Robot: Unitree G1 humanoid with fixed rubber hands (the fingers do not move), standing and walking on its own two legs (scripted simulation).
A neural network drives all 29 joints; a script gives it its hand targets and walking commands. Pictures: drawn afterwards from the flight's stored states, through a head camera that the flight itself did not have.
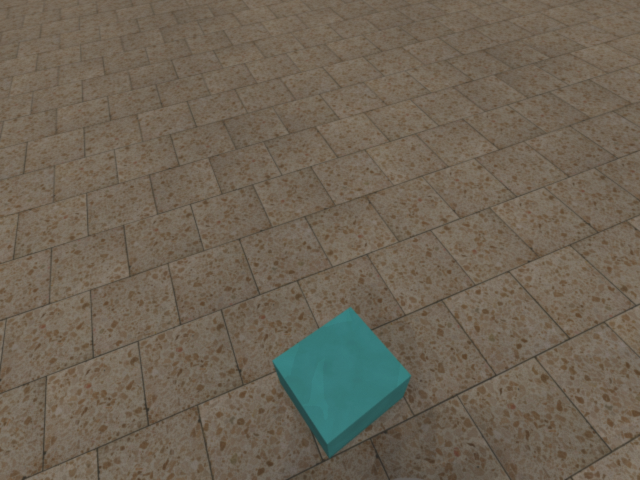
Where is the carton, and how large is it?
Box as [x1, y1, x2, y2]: [272, 307, 410, 458]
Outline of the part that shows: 350,307 272,360 281,384 329,458 401,398 410,377 408,372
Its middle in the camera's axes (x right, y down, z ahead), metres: +0.06 +0.42 +1.14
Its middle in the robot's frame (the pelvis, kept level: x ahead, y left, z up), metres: +0.46 -0.03 -0.68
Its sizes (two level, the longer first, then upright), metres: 0.284 0.264 0.188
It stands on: the floor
